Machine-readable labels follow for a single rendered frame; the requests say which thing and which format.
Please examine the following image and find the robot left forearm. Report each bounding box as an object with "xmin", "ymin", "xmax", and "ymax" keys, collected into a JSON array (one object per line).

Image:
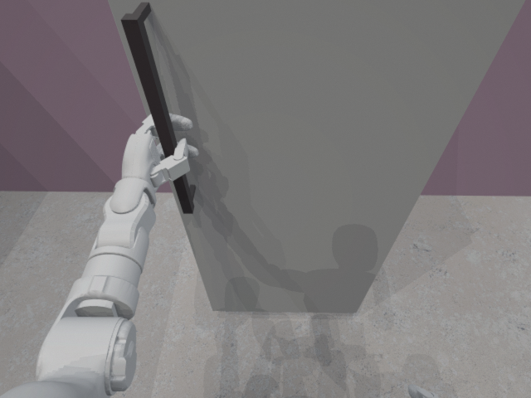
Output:
[{"xmin": 36, "ymin": 177, "xmax": 157, "ymax": 381}]

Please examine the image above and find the robot left hand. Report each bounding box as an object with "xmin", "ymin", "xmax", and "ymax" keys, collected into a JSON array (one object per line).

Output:
[{"xmin": 122, "ymin": 114, "xmax": 199, "ymax": 193}]

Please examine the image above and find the fridge door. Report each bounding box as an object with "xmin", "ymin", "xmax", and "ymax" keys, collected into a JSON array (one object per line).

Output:
[{"xmin": 109, "ymin": 0, "xmax": 525, "ymax": 313}]

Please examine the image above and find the handle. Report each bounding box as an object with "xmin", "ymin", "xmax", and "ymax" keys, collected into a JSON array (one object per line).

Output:
[{"xmin": 121, "ymin": 2, "xmax": 196, "ymax": 214}]

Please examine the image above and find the left robot upper arm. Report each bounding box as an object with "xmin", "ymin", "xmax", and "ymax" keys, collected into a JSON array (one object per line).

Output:
[{"xmin": 0, "ymin": 317, "xmax": 137, "ymax": 398}]

